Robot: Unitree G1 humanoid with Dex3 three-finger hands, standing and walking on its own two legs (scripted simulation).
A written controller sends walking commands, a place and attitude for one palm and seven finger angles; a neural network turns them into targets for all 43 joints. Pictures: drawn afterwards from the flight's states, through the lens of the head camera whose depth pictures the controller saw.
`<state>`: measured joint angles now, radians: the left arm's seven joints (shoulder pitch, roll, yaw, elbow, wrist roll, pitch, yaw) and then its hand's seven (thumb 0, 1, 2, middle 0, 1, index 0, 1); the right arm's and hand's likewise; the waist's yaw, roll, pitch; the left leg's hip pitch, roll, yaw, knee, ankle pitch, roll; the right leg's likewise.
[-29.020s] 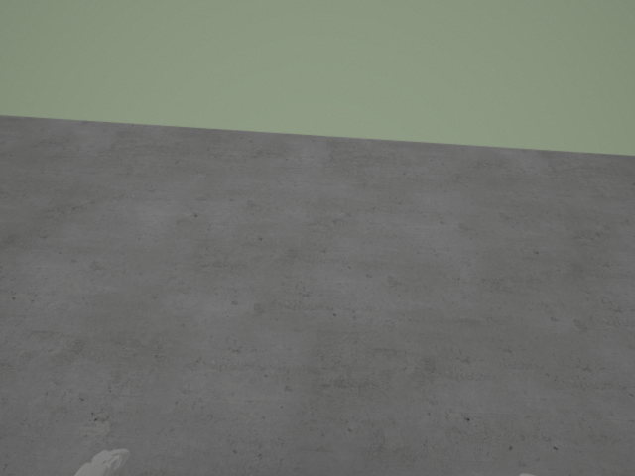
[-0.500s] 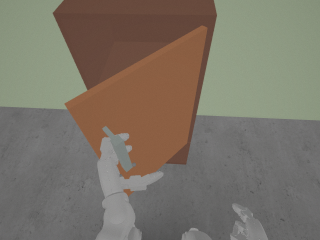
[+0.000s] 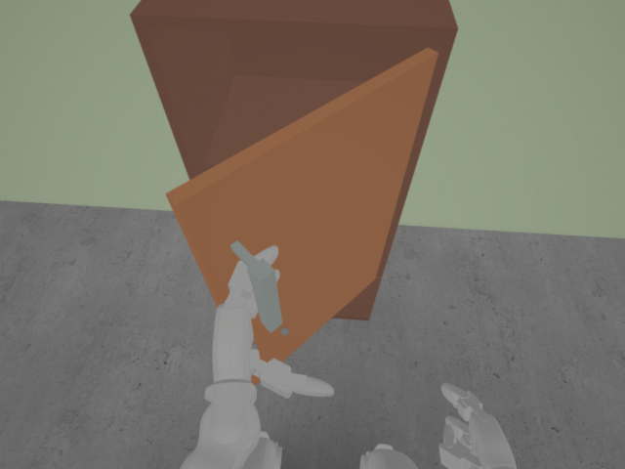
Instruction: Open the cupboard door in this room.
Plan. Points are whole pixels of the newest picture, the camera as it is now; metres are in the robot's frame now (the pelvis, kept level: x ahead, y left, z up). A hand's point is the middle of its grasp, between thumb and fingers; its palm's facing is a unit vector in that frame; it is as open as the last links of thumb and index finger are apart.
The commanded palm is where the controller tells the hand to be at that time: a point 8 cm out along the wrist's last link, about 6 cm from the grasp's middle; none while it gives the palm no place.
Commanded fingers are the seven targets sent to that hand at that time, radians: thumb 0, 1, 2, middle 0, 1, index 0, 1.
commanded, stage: slide the hand sideways off the handle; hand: left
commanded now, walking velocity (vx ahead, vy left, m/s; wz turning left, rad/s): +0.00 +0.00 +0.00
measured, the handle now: (256, 288) +0.33 +0.09 +0.05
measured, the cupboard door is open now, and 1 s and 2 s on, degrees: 47 49 49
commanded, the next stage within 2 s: draw the hand back to the body in 1.10 s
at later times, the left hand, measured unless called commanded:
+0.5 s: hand (267, 376) +0.22 +0.07 +0.04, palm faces -0.11 -0.99 +0.00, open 16.1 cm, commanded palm +0.20 +0.13 +0.04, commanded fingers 0.00 -0.50 0.30 -0.15 -0.30 -0.15 -0.30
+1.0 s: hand (216, 406) +0.19 +0.12 +0.04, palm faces -0.01 -1.00 -0.03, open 16.1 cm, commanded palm +0.16 +0.18 +0.04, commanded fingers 0.00 -0.50 0.30 -0.15 -0.30 -0.15 -0.30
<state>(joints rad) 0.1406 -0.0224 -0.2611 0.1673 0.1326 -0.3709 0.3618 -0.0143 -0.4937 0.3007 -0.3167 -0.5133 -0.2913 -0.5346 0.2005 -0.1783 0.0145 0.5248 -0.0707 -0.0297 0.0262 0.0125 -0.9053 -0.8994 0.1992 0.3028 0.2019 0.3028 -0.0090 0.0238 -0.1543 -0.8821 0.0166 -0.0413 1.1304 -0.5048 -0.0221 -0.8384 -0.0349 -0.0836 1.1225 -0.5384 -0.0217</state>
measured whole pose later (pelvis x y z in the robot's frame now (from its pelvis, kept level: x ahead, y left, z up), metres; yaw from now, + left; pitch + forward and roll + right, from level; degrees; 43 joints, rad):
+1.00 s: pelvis +0.00 -0.01 -0.02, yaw -1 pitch +15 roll -1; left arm 0.60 0.14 -0.06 -0.21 -0.13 -0.41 -0.07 -0.02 -0.50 0.30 -0.16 -0.31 -0.19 -0.32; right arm 0.24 -0.21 -0.01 0.40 -0.01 -0.03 -0.02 0.01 -0.91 -0.90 0.20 0.30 0.20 0.30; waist 0.00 0.03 -0.16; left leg -0.94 0.04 -0.05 1.23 -0.56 -0.04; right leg -0.90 -0.02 -0.09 1.22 -0.59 -0.03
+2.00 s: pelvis +0.02 +0.03 +0.05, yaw -1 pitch +3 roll -2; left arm 0.65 0.32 0.13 -0.47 -0.04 0.01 0.13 -0.01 -0.09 0.47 -0.17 -0.30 -0.17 -0.30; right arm 0.30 -0.21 0.07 0.44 0.02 -0.06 -0.13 0.01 -0.90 -0.90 0.20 0.30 0.20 0.30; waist 0.04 0.06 -0.10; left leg -0.45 0.02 0.00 0.82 -0.42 0.01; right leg -0.40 -0.02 -0.05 0.76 -0.41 0.02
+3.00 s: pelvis +0.03 +0.00 +0.09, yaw -2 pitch -3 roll -1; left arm 0.46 0.35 0.37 -0.39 -0.06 -0.09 0.10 0.01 0.89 0.90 -0.21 -0.30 -0.21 -0.30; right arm 0.17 -0.23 0.03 0.61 -0.01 -0.06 -0.08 0.01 -0.90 -0.90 0.20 0.30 0.20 0.30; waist 0.04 0.07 0.02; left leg -0.13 0.05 0.01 0.44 -0.26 -0.01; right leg -0.08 0.01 -0.04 0.37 -0.24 -0.01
